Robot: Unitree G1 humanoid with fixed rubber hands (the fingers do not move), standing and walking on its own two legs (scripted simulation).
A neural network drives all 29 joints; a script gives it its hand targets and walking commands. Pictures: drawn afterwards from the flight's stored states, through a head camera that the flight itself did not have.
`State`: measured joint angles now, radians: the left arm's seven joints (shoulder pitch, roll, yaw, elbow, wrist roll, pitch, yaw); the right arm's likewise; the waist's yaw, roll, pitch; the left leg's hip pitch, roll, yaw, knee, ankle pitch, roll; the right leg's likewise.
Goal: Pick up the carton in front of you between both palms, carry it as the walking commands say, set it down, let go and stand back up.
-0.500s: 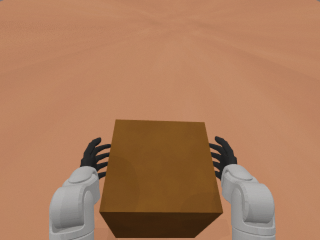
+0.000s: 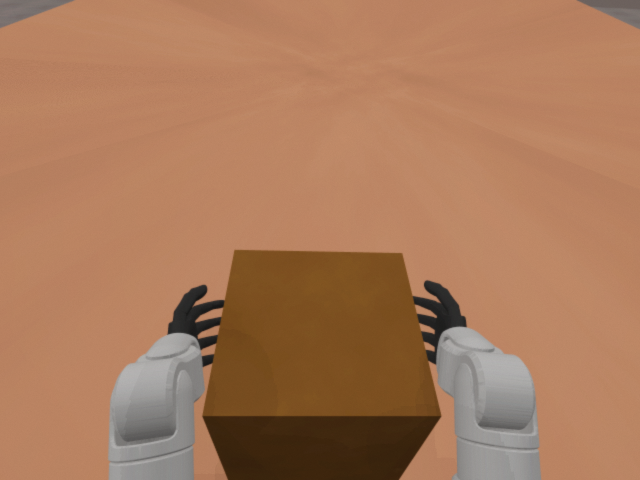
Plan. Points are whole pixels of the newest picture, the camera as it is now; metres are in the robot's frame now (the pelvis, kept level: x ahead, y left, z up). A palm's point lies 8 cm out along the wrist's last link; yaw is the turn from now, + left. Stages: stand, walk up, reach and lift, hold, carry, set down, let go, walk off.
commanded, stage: carry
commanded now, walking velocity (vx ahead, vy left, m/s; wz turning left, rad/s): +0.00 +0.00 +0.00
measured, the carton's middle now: (316, 374) +0.28 +0.01 +0.01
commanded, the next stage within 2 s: hold in 1.82 s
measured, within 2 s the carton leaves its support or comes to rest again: neither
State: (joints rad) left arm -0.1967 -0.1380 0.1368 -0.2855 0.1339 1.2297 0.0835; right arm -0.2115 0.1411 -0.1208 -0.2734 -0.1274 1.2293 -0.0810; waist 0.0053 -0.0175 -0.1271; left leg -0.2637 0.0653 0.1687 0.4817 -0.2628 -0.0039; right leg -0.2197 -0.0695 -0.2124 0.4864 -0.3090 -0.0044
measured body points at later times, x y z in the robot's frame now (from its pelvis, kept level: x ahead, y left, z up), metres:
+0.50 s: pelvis +0.01 +0.01 -0.01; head -0.01 +0.01 +0.44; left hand +0.29 +0.16 +0.08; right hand +0.29 -0.14 +0.08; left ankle -0.01 +0.11 -0.74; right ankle -0.04 -0.10 -0.74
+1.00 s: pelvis -0.02 +0.01 +0.00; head -0.05 +0.01 +0.45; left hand +0.26 +0.16 +0.06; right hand +0.25 -0.14 +0.06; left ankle -0.01 +0.11 -0.74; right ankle -0.04 -0.10 -0.74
